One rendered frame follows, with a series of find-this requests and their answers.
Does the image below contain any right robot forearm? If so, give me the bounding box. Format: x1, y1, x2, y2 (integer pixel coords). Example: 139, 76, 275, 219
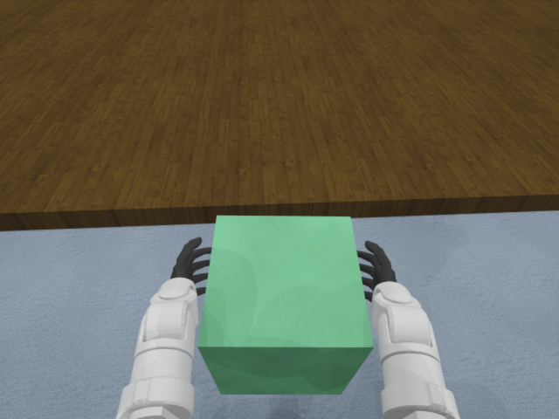
371, 281, 460, 419

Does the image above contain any robot right hand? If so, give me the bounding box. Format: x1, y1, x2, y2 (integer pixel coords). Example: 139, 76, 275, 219
357, 241, 397, 303

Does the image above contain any carton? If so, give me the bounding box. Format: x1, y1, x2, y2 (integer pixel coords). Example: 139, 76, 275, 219
197, 216, 374, 395

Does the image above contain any left robot forearm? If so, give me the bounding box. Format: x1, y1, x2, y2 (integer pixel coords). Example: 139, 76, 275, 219
115, 278, 199, 419

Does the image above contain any robot left hand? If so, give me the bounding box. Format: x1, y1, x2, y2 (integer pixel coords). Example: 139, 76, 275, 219
170, 237, 212, 296

